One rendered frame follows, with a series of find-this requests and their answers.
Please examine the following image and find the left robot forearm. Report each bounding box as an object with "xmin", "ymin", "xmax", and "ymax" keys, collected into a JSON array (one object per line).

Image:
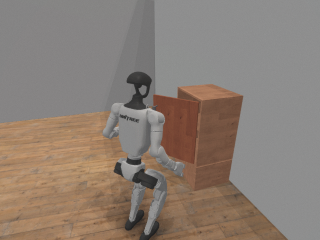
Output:
[{"xmin": 102, "ymin": 127, "xmax": 119, "ymax": 138}]

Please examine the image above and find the humanoid robot head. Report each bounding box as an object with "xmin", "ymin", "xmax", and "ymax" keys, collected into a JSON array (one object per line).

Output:
[{"xmin": 123, "ymin": 71, "xmax": 152, "ymax": 110}]

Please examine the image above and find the robot right thigh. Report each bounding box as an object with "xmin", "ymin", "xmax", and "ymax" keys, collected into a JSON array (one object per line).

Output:
[{"xmin": 137, "ymin": 168, "xmax": 167, "ymax": 201}]

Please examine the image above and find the right robot hand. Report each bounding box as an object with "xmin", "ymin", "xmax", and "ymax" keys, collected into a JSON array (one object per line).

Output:
[{"xmin": 173, "ymin": 162, "xmax": 186, "ymax": 177}]

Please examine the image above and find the cupboard door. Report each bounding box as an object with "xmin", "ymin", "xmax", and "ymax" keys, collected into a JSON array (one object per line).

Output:
[{"xmin": 153, "ymin": 94, "xmax": 199, "ymax": 164}]

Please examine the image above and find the right robot upper arm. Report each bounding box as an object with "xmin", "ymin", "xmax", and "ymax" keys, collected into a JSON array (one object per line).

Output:
[{"xmin": 147, "ymin": 109, "xmax": 165, "ymax": 158}]

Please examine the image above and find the right robot forearm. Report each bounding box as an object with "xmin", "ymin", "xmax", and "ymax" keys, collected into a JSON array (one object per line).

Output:
[{"xmin": 156, "ymin": 146, "xmax": 178, "ymax": 171}]

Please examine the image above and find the left robot upper arm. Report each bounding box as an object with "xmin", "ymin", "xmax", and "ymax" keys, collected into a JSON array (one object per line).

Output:
[{"xmin": 102, "ymin": 103, "xmax": 125, "ymax": 139}]

